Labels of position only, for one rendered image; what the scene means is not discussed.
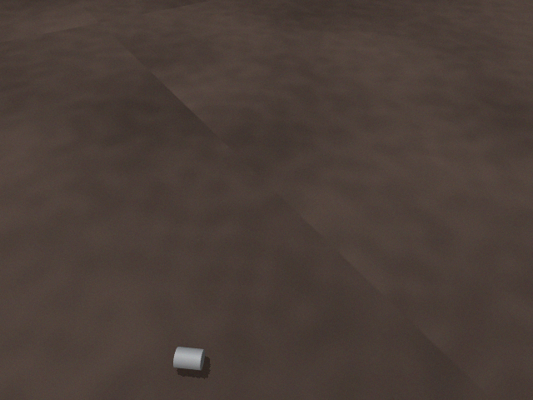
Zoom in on can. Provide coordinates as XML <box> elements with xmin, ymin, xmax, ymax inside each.
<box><xmin>173</xmin><ymin>347</ymin><xmax>205</xmax><ymax>370</ymax></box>

